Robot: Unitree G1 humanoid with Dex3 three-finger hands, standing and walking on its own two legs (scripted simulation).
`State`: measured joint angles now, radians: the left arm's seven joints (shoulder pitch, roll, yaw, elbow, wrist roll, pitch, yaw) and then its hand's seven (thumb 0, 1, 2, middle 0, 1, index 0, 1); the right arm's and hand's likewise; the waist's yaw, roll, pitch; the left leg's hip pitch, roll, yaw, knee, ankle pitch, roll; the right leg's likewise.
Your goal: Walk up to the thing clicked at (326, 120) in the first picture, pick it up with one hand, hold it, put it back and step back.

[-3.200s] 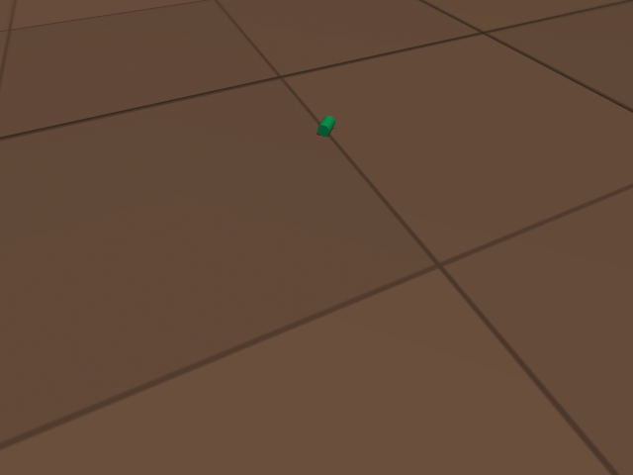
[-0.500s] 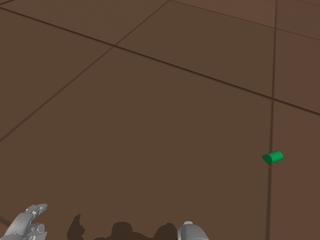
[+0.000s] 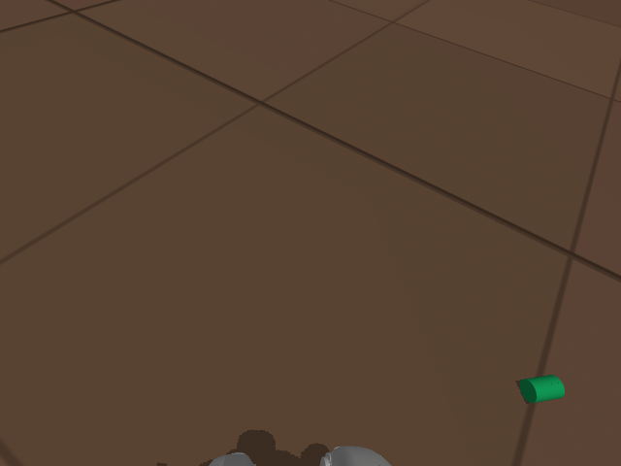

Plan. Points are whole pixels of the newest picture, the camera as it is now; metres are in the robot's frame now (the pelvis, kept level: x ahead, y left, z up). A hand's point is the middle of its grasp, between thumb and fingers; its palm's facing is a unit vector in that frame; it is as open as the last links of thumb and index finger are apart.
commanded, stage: walk up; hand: left
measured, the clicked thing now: (541, 388) +0.49 -0.81 -0.71
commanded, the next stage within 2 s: none
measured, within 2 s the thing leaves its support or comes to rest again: neither
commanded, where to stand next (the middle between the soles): +0.16 -1.13 m, yaw +12 degrees
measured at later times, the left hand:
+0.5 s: hand out of the picture +0.11 +0.04 -0.14, palm faces +0.04 -0.94 -0.35, open 7.4 cm
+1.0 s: hand (432, 442) +0.19 -0.19 -0.15, palm faces +0.00 -0.92 -0.39, open 7.4 cm
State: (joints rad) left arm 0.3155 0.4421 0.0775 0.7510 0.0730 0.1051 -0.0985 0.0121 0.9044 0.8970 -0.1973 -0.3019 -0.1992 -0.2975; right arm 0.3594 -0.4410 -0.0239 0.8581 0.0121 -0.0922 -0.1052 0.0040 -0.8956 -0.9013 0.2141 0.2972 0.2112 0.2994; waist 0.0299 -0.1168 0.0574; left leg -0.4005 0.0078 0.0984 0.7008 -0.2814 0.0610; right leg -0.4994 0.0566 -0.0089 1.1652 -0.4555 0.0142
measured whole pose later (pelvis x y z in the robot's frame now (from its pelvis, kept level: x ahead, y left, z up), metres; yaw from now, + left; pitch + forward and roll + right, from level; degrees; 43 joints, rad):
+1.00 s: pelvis +0.11 -0.49 -0.03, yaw +4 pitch -1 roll -1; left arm 0.21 0.48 0.09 0.73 0.06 0.08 -0.09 0.01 0.91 0.90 -0.20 -0.30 -0.20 -0.30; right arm 0.34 -0.56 -0.08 0.96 0.00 -0.02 -0.12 0.01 -0.90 -0.90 0.21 0.30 0.21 0.30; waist 0.01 -0.03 0.08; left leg -0.61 0.14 -0.12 1.15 -0.52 0.06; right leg -0.48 -0.03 0.00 0.91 -0.41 0.04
